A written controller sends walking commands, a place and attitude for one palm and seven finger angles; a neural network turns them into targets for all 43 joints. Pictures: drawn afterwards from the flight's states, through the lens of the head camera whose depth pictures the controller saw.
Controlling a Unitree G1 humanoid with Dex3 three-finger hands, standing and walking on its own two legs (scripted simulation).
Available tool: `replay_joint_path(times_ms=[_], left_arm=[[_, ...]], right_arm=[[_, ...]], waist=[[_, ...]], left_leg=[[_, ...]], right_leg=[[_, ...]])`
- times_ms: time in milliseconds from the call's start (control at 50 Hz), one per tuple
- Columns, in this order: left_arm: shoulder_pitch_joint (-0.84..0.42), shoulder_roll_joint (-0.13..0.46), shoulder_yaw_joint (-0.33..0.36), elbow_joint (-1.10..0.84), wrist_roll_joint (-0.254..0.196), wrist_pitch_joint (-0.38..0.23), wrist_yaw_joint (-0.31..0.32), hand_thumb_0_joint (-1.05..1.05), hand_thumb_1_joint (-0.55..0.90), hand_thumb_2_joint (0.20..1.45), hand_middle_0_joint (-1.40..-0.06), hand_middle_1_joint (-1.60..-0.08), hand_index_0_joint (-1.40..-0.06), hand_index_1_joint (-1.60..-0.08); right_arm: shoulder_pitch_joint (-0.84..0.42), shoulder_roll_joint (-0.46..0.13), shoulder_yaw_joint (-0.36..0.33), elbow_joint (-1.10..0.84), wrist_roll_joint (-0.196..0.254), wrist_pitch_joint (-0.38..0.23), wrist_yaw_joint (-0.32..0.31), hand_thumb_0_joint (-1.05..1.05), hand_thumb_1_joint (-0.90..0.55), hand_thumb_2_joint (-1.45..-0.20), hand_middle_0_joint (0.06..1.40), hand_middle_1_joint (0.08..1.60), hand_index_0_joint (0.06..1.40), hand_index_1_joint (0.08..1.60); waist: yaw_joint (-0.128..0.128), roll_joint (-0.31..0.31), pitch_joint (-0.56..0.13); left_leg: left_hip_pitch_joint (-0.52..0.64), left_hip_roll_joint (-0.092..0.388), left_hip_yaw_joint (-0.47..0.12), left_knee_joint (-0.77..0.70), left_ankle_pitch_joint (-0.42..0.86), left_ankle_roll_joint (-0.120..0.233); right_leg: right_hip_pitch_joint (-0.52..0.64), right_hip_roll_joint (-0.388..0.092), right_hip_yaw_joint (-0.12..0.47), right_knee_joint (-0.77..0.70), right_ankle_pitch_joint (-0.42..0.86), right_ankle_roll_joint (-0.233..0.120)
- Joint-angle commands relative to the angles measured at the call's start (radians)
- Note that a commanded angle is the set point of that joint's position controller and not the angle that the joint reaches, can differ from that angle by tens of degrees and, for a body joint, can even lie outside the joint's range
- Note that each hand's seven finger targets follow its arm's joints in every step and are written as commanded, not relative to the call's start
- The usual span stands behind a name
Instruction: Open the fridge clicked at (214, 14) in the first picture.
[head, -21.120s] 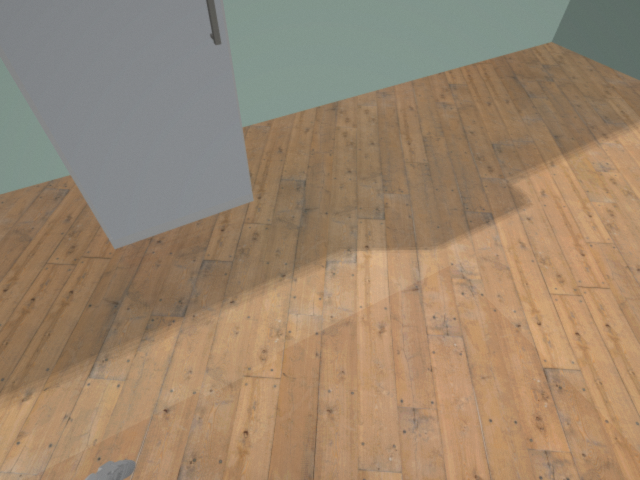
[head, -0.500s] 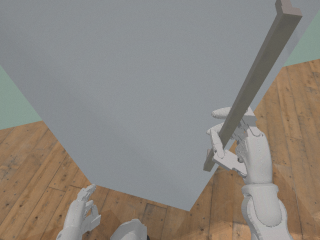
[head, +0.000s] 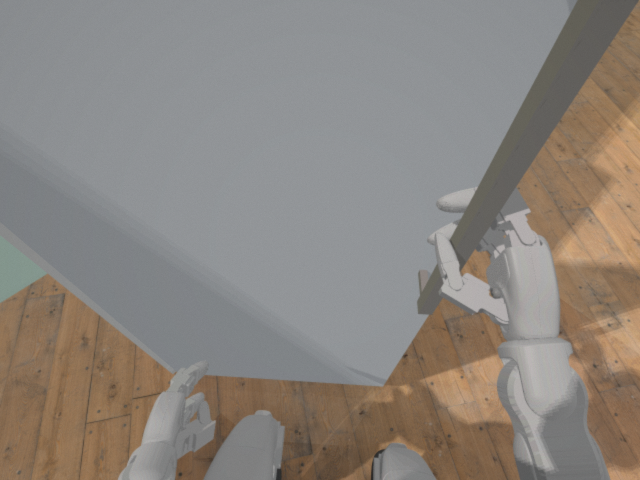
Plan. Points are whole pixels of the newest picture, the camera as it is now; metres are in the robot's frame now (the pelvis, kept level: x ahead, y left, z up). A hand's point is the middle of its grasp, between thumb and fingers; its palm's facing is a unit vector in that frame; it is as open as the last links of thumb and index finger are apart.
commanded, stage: walk backward, drawing the door open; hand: right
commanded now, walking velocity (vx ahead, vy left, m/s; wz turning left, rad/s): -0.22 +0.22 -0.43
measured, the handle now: (471, 205) +0.34 -0.10 +0.19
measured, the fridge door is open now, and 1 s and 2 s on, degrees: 48 78 73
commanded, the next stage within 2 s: stop walking and hold the door back in 0.64 s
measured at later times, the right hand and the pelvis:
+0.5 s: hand (408, 440) +0.15 -0.04 +0.15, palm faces +0.36 +0.90 -0.23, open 6.1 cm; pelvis -0.07 +0.17 +0.01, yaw -19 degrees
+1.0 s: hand out of the picture +0.06 +0.02 +0.15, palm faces +0.65 +0.74 -0.19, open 5.4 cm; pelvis -0.12 +0.30 +0.01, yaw -36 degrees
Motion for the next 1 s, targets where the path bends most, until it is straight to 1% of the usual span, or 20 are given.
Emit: replay_joint_path(times_ms=[0, 40, 60, 80, 160, 240, 260, 280, 300, 340, 400, 480, 520, 540, 600, 680, 820, 880, 920, 980], left_arm=[[-0.088, 0.132, 0.048, -0.168, -0.025, -0.031, 0.005, 0.000, 0.900, 0.900, -0.200, -0.300, -0.200, -0.300], [-0.078, 0.059, 0.037, -0.179, -0.042, -0.028, 0.015, 0.000, 0.900, 0.900, -0.200, -0.300, -0.200, -0.300], [-0.096, 0.055, 0.027, -0.170, -0.034, -0.053, 0.027, 0.000, 0.900, 0.900, -0.200, -0.300, -0.200, -0.300], [-0.083, 0.033, -0.004, -0.166, -0.006, -0.055, 0.024, 0.000, 0.900, 0.900, -0.200, -0.300, -0.200, -0.300], [-0.100, 0.055, 0.012, -0.154, -0.022, -0.038, 0.036, 0.000, 0.900, 0.900, -0.200, -0.300, -0.200, -0.300], [-0.018, 0.072, 0.016, -0.170, -0.006, -0.027, 0.048, 0.000, 0.900, 0.900, -0.200, -0.300, -0.200, -0.300], [0.000, 0.106, 0.032, -0.187, -0.013, -0.021, 0.053, 0.000, 0.900, 0.900, -0.200, -0.300, -0.200, -0.300], [-0.035, 0.145, 0.040, -0.215, -0.008, -0.030, 0.044, 0.000, 0.900, 0.900, -0.200, -0.300, -0.200, -0.300], [-0.038, 0.140, 0.039, -0.192, 0.003, -0.035, 0.034, 0.000, 0.900, 0.900, -0.200, -0.300, -0.200, -0.300], [-0.070, 0.153, 0.045, -0.172, -0.001, -0.043, 0.027, 0.000, 0.900, 0.900, -0.200, -0.300, -0.200, -0.300], [-0.051, 0.143, 0.037, -0.150, -0.013, -0.027, 0.017, 0.000, 0.900, 0.900, -0.200, -0.300, -0.200, -0.300], [-0.068, 0.137, 0.023, -0.197, -0.029, -0.013, 0.020, 0.000, 0.900, 0.900, -0.200, -0.300, -0.200, -0.300], [-0.062, 0.096, 0.015, -0.197, -0.035, -0.010, 0.024, 0.000, 0.900, 0.900, -0.200, -0.300, -0.200, -0.300], [-0.086, 0.062, 0.008, -0.200, -0.032, -0.008, 0.028, 0.000, 0.900, 0.900, -0.200, -0.300, -0.200, -0.300], [-0.046, 0.089, 0.025, -0.166, -0.015, -0.029, 0.030, 0.000, 0.900, 0.900, -0.200, -0.300, -0.200, -0.300], [-0.075, 0.066, -0.006, -0.185, -0.006, -0.023, 0.054, 0.000, 0.900, 0.900, -0.200, -0.300, -0.200, -0.300], [0.011, 0.120, -0.010, -0.167, -0.011, -0.011, 0.063, 0.000, 0.900, 0.900, -0.200, -0.300, -0.200, -0.300], [-0.057, 0.185, -0.002, -0.188, -0.041, 0.015, 0.051, 0.000, 0.900, 0.900, -0.200, -0.300, -0.200, -0.300], [-0.064, 0.152, -0.026, -0.125, -0.033, 0.035, 0.048, 0.000, 0.900, 0.900, -0.200, -0.300, -0.200, -0.300], [-0.068, 0.167, -0.016, -0.102, -0.045, 0.055, 0.048, 0.000, 0.900, 0.900, -0.200, -0.300, -0.200, -0.300]], right_arm=[[-0.177, -0.026, -0.077, -0.288, 0.025, -0.093, -0.026, 0.000, -0.900, -0.900, 0.450, 1.400, 0.450, 1.400], [-0.187, -0.099, -0.124, -0.327, 0.021, -0.085, -0.035, 0.000, -0.900, -0.900, 0.450, 1.400, 0.450, 1.400], [-0.177, -0.160, -0.193, -0.336, 0.019, -0.078, -0.050, 0.000, -0.900, -0.900, 0.450, 1.400, 0.450, 1.400], [-0.175, -0.182, -0.228, -0.403, 0.027, -0.073, -0.062, 0.000, -0.900, -0.900, 0.450, 1.400, 0.450, 1.400], [-0.121, -0.108, -0.176, -0.358, 0.049, -0.089, -0.048, 0.000, -0.900, -0.900, 0.450, 1.400, 0.450, 1.400], [-0.106, -0.086, -0.153, -0.362, 0.059, -0.089, -0.030, 0.000, -0.900, -0.900, 0.450, 1.400, 0.450, 1.400], [-0.088, -0.057, -0.117, -0.327, 0.061, -0.085, -0.026, 0.000, -0.900, -0.900, 0.450, 1.400, 0.450, 1.400], [-0.109, -0.042, -0.105, -0.361, 0.053, -0.098, -0.019, 0.000, -0.900, -0.900, 0.450, 1.400, 0.450, 1.400], [-0.156, -0.086, -0.131, -0.343, 0.014, -0.125, -0.022, 0.000, -0.900, -0.900, 0.450, 1.400, 0.450, 1.400], [-0.217, -0.128, -0.165, -0.418, 0.017, -0.135, -0.017, 0.000, -0.900, -0.900, 0.450, 1.400, 0.450, 1.400], [-0.117, -0.057, -0.127, -0.298, 0.030, -0.083, -0.029, 0.000, -0.900, -0.900, 0.450, 1.400, 0.450, 1.400], [-0.098, -0.069, -0.153, -0.286, 0.059, -0.062, -0.052, 0.000, -0.900, -0.900, 0.450, 1.400, 0.450, 1.400], [-0.074, -0.131, -0.197, -0.311, 0.054, -0.063, -0.056, 0.000, -0.900, -0.900, 0.450, 1.400, 0.450, 1.400], [-0.080, -0.221, -0.269, -0.345, 0.050, -0.062, -0.063, 0.000, -0.900, -0.900, 0.450, 1.400, 0.450, 1.400], [0.023, -0.198, -0.301, -0.348, 0.058, -0.059, -0.063, 0.000, -0.900, -0.900, 0.450, 1.400, 0.450, 1.400], [0.082, -0.171, -0.296, -0.358, 0.073, -0.085, -0.072, 0.000, -0.900, -0.900, 0.450, 1.400, 0.450, 1.400], [-0.230, -0.124, -0.192, -0.098, 0.058, -0.064, -0.095, 0.000, -0.900, -0.900, 0.450, 1.400, 0.450, 1.400], [-0.442, -0.071, -0.069, -0.024, 0.064, -0.075, -0.095, 0.000, -0.900, -0.900, 0.450, 1.400, 0.450, 1.400], [-0.620, -0.109, -0.096, 0.117, 0.038, -0.069, -0.104, 0.000, -0.900, -0.900, 0.450, 1.400, 0.450, 1.400], [-0.740, -0.053, -0.047, 0.279, 0.048, -0.045, -0.088, 0.000, -0.900, -0.900, 0.450, 1.400, 0.450, 1.400]], waist=[[-0.042, -0.194, -0.433], [-0.045, 0.274, -0.426], [-0.067, 0.348, -0.377], [-0.059, 0.277, -0.400], [-0.031, 0.263, -0.393], [0.007, 0.176, -0.438], [0.024, 0.027, -0.407], [-0.019, -0.259, -0.427], [-0.013, -0.182, -0.418], [-0.002, -0.193, -0.392], [-0.030, -0.205, -0.386], [-0.043, -0.193, -0.382], [-0.044, 0.078, -0.349], [-0.056, 0.370, -0.331], [-0.039, 0.277, -0.378], [-0.047, 0.214, -0.377], [-0.024, 0.166, -0.483], [-0.057, -0.237, -0.399], [-0.016, -0.234, -0.312], [-0.045, -0.082, -0.318]], left_leg=[[0.491, -0.033, 0.056, -0.437, -0.003, 0.023], [0.382, 0.205, -0.162, -0.755, 0.033, 0.131], [0.274, 0.349, -0.343, -0.750, 0.246, 0.257], [0.265, 0.398, -0.299, -0.693, 0.377, 0.283], [0.418, 0.311, -0.011, -0.516, 0.804, 0.246], [0.226, 0.220, 0.081, -0.350, 0.510, 0.155], [0.024, 0.177, 0.108, -0.188, 0.281, 0.100], [-0.163, 0.023, 0.095, 0.028, -0.177, 0.005], [-0.131, 0.025, -0.047, 0.119, -0.199, -0.014], [-0.098, 0.061, -0.136, 0.134, -0.039, -0.016], [0.116, 0.039, -0.054, -0.124, 0.011, -0.004], [0.430, -0.053, 0.078, -0.431, 0.008, 0.012], [0.371, 0.083, -0.029, -0.734, 0.080, 0.055], [0.278, 0.312, -0.303, -0.812, 0.080, 0.177], [0.321, 0.357, -0.218, -0.678, 0.384, 0.258], [0.393, 0.313, -0.001, -0.588, 0.734, 0.223], [0.383, 0.316, -0.097, -0.547, 0.554, 0.138], [0.123, 0.090, 0.027, -0.323, 0.103, -0.008], [0.106, 0.060, -0.033, -0.084, -0.074, 0.001], [0.220, 0.021, 0.012, -0.261, -0.016, -0.001]], right_leg=[[-0.058, -0.122, 0.099, -0.256, -0.274, -0.101], [-0.073, 0.100, -0.115, 0.265, -0.311, -0.009], [-0.180, 0.151, -0.084, 0.581, -0.449, 0.001], [-0.208, 0.111, -0.052, 0.691, -0.447, -0.021], [-0.100, 0.063, -0.134, 0.424, -0.437, -0.008], [0.219, 0.080, -0.205, -0.105, -0.107, -0.011], [0.396, -0.049, -0.051, -0.213, 0.077, -0.049], [0.494, -0.361, 0.420, -0.336, 0.549, -0.184], [0.431, -0.465, 0.559, -0.363, 0.614, -0.274], [0.315, -0.369, 0.455, -0.371, 0.182, -0.242], [0.212, -0.223, 0.164, -0.318, 0.146, -0.168], [0.008, -0.122, 0.089, -0.350, -0.233, -0.127], [0.000, 0.044, -0.040, -0.039, -0.256, -0.050], [-0.123, 0.152, -0.114, 0.356, -0.338, 0.003], [-0.215, 0.113, -0.038, 0.737, -0.367, 0.000], [-0.064, 0.095, -0.152, 0.388, -0.384, -0.004], [0.208, 0.118, -0.141, -0.194, -0.103, -0.055], [0.345, -0.211, 0.191, -0.255, 0.418, -0.197], [0.144, -0.253, 0.284, -0.385, 0.080, -0.252], [0.062, -0.137, 0.122, -0.320, -0.246, -0.205]])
